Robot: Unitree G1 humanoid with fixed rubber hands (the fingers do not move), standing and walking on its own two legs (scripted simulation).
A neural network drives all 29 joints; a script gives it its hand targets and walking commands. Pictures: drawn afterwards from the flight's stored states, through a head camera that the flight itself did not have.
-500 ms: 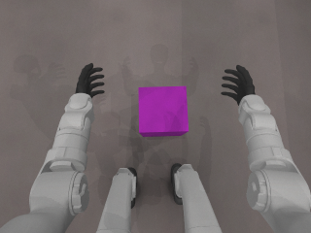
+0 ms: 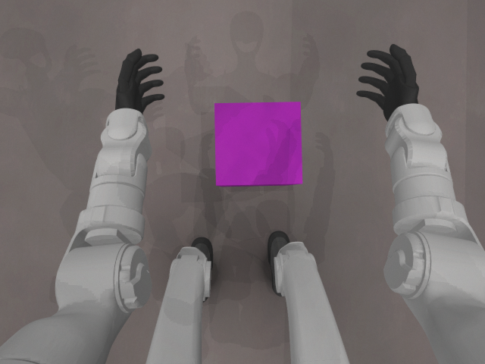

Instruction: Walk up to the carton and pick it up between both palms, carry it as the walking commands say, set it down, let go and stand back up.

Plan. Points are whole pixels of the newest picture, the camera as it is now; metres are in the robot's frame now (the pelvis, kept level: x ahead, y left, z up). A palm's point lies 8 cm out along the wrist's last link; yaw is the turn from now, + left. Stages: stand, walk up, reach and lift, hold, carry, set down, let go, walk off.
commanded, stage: reach and lift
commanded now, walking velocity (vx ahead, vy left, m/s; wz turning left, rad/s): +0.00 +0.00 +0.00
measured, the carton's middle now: (255, 150) +0.46 -0.05 -0.51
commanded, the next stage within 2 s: none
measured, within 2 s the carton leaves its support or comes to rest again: neither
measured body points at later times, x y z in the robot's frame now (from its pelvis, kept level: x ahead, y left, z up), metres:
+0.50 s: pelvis -0.04 +0.00 -0.14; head +0.29 -0.02 +0.17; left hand +0.50 +0.16 -0.27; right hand +0.49 -0.24 -0.27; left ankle +0.06 +0.14 -0.60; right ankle +0.07 -0.12 -0.60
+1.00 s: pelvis -0.05 +0.00 -0.24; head +0.32 -0.02 +0.02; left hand +0.49 +0.15 -0.42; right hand +0.48 -0.23 -0.42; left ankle +0.06 +0.14 -0.60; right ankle +0.07 -0.12 -0.60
